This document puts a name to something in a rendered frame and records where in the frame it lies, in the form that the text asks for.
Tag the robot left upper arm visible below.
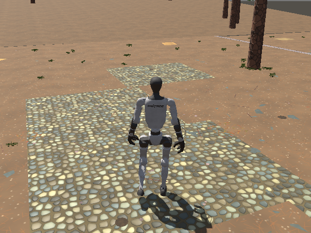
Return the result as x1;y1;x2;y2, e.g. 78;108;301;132
133;98;146;124

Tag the left robot hand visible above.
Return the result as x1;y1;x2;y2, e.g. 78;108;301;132
128;135;139;145

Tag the left robot forearm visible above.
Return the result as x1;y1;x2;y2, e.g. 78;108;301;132
128;117;137;136

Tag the robot right upper arm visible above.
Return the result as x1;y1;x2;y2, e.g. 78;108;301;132
166;98;178;125

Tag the robot left thigh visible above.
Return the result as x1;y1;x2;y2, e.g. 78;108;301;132
139;135;149;166

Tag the robot right shin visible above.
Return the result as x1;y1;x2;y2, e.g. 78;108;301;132
161;159;169;190

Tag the right robot hand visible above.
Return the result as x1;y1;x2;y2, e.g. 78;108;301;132
173;141;185;153

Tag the right robot forearm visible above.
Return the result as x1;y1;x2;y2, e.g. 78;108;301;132
174;118;184;142

